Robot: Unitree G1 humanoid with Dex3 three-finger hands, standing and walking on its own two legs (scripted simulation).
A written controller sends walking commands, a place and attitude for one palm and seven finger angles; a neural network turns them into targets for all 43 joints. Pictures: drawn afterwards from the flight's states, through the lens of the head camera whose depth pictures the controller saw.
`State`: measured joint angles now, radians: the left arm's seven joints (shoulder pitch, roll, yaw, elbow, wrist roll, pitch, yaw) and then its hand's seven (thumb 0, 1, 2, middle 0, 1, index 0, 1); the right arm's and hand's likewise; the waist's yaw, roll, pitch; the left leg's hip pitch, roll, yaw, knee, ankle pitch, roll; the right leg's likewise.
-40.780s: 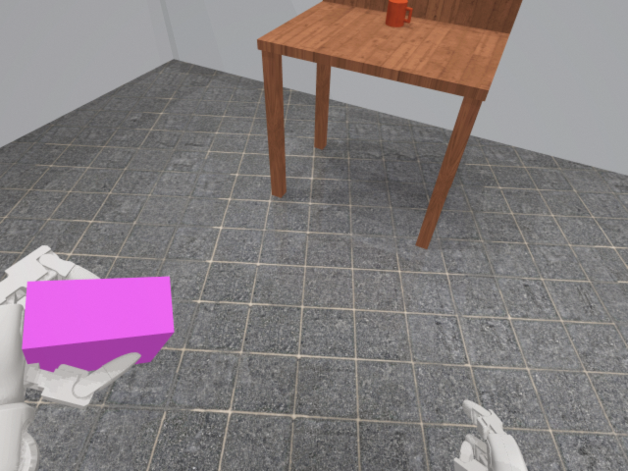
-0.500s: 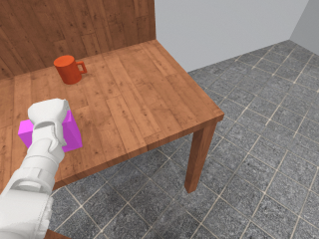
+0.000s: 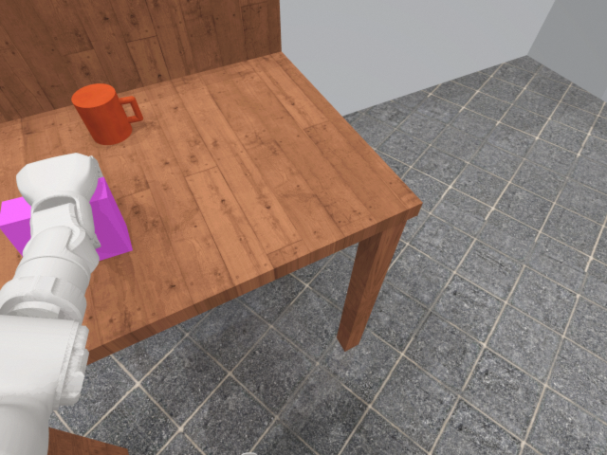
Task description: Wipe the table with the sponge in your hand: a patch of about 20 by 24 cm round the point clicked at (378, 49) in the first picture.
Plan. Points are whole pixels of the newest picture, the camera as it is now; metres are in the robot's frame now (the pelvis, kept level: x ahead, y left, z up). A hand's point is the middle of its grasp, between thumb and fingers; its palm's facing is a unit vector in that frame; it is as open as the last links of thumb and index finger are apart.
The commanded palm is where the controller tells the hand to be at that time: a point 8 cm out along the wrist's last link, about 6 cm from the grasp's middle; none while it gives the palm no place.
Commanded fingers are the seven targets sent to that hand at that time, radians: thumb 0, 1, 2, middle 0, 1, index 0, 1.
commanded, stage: wipe forward along the first lane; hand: left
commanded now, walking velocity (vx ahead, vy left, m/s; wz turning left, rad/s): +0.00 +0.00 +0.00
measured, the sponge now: (77, 235) +0.42 +0.33 +0.03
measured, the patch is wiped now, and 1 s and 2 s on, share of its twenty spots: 0.40 0.40 0.60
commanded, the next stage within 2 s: slide across to the middle lane in 0.36 s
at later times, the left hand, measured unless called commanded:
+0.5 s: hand (67, 188) +0.48 +0.34 +0.06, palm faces -0.13 +0.01 -0.99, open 9.7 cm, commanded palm +0.47 +0.32 +0.10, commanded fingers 0.00 0.10 1.30 -1.20 -1.60 -1.20 -1.60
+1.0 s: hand (111, 169) +0.51 +0.29 +0.07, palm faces -0.12 +0.00 -0.99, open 9.8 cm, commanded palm +0.50 +0.27 +0.12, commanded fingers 0.00 0.10 1.30 -1.20 -1.60 -1.20 -1.60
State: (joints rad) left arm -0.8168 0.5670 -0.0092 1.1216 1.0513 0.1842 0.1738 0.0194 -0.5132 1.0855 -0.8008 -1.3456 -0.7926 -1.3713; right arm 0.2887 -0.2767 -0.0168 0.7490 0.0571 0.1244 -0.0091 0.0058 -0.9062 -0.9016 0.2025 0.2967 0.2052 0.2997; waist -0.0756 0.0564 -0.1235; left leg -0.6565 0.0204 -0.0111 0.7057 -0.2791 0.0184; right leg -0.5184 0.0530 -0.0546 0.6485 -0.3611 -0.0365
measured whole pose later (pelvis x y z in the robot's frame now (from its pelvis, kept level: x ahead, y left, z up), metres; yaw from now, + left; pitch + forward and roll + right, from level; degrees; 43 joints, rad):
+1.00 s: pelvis +0.02 +0.02 +0.00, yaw -1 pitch +17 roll -3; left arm -1.00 0.54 -0.07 1.21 1.05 0.25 0.17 0.00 -0.50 1.09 -0.78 -1.38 -0.77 -1.40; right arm 0.32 -0.25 -0.02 0.77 0.03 0.10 0.02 0.00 -0.91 -0.90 0.20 0.30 0.21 0.30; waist -0.12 0.06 -0.13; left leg -0.70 0.01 0.00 0.70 -0.30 0.04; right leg -0.54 0.05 -0.04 0.61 -0.36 -0.02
